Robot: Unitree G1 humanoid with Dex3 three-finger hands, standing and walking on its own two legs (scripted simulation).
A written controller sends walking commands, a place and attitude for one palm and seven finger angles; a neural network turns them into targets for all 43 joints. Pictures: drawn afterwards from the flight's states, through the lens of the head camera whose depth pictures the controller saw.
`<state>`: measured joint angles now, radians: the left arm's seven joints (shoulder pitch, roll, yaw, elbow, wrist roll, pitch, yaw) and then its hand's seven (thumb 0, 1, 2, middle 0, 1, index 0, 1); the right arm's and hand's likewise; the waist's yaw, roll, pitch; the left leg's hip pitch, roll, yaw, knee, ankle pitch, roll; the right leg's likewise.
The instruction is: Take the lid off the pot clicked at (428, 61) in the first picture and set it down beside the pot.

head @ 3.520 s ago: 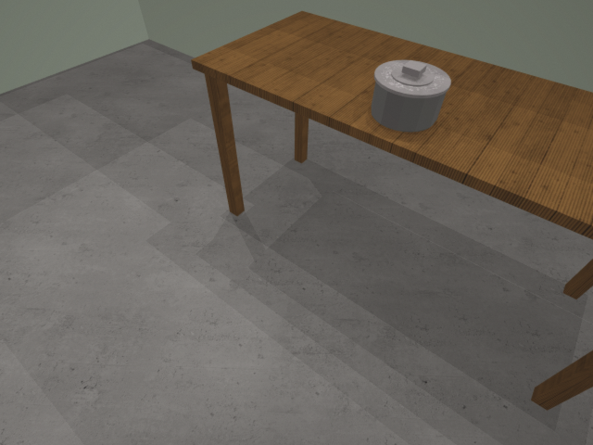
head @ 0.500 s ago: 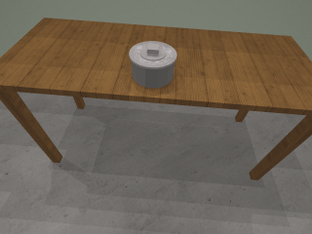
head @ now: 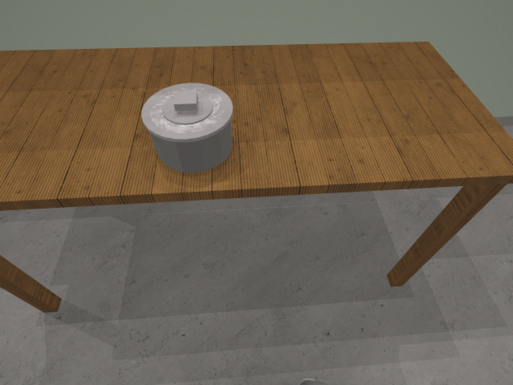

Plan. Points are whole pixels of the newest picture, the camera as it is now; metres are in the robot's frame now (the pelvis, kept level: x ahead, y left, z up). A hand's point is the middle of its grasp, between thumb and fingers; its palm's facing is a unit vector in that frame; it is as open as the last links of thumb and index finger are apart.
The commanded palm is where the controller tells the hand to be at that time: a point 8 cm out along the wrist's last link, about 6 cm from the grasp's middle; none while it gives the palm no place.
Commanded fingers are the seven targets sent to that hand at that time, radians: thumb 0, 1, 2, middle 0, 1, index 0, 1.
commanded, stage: take the last steps up to it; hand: left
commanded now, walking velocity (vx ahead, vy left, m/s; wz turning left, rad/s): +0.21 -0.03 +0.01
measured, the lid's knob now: (186, 100) +0.62 +0.14 +0.09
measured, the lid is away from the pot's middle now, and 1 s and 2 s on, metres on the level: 0.00 0.00 0.00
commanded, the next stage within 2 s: come to a stop and stand still in 0.20 s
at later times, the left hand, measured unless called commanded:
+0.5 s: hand out of the picture +0.11 +0.15 -0.19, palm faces +0.12 -0.98 -0.13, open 7.3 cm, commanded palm none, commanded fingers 0.00 0.90 0.90 -0.20 -0.30 -0.20 -0.30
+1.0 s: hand out of the picture +0.15 +0.17 -0.20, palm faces +0.02 -0.97 -0.24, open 7.4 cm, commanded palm none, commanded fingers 0.00 0.90 0.90 -0.20 -0.30 -0.20 -0.30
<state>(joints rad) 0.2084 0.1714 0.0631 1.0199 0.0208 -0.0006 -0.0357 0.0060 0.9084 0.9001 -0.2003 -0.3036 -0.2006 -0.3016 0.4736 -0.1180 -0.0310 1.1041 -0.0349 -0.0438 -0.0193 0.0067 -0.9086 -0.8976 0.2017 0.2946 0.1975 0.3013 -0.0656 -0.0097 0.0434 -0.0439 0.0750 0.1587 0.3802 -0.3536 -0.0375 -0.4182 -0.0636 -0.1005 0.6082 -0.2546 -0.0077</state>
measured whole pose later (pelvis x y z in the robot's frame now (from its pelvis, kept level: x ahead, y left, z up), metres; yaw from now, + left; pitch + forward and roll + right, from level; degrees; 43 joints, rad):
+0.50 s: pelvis +0.14 +0.00 -0.01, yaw +0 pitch -1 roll -1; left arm 0.33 0.15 0.02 1.11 0.00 -0.01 0.05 0.00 0.91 0.90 -0.20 -0.30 -0.20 -0.30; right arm 0.12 -0.13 -0.02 1.02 -0.01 -0.03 -0.02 0.01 -0.92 -0.90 0.20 0.29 0.19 0.30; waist 0.05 -0.06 0.04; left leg -0.33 0.03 0.11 0.56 -0.21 0.05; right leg -0.12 -0.02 -0.09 0.56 -0.43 0.00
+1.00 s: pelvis +0.10 -0.03 -0.03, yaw +0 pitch -3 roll -1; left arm 0.29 0.22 0.04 0.97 0.03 0.03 0.05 0.00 0.90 0.90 -0.20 -0.30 -0.20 -0.30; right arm 0.33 -0.21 -0.06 0.94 -0.03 0.03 0.01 0.01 -0.92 -0.90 0.20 0.29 0.19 0.30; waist -0.03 -0.03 -0.01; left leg -0.36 -0.02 0.11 0.79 -0.40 0.08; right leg -0.33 -0.03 0.03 0.83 -0.48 0.02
